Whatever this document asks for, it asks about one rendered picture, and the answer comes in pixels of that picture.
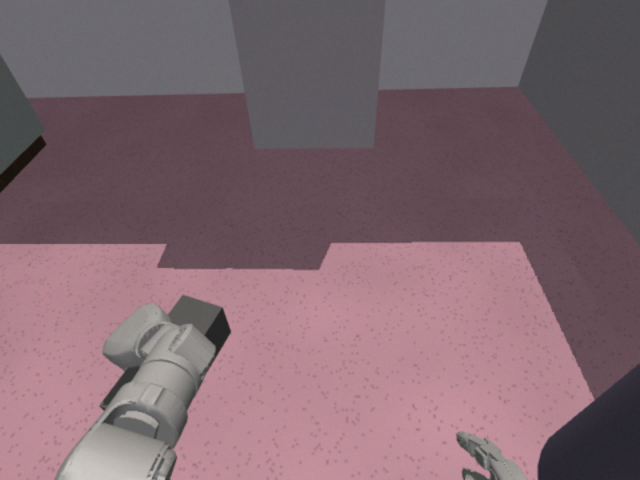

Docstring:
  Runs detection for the left robot arm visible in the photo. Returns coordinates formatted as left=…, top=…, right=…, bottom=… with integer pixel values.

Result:
left=54, top=321, right=216, bottom=480

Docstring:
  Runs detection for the right robot hand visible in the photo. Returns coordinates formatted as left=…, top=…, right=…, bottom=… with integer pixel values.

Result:
left=456, top=431, right=527, bottom=480

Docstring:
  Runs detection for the carton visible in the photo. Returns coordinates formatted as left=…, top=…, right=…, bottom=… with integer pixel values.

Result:
left=99, top=295, right=231, bottom=410

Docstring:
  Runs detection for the left robot hand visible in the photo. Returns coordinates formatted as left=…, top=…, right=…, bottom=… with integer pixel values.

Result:
left=102, top=303, right=172, bottom=371

